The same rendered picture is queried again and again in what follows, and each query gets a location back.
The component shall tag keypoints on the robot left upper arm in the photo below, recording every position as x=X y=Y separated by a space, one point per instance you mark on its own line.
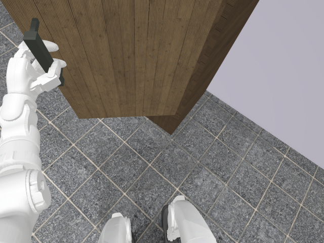
x=23 y=196

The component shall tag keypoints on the robot left thigh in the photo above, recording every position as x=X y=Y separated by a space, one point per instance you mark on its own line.
x=116 y=230

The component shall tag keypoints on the cupboard door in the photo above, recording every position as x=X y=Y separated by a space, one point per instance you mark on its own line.
x=124 y=58

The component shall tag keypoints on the left robot hand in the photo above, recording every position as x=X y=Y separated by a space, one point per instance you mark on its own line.
x=21 y=73

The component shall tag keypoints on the robot right thigh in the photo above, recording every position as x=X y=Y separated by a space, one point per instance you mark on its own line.
x=191 y=225

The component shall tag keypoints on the robot thigh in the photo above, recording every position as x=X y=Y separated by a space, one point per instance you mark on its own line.
x=116 y=230
x=191 y=225

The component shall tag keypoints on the handle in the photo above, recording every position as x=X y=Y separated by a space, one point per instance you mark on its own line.
x=38 y=48

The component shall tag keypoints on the left robot forearm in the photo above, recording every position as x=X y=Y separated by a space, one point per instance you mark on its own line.
x=20 y=138

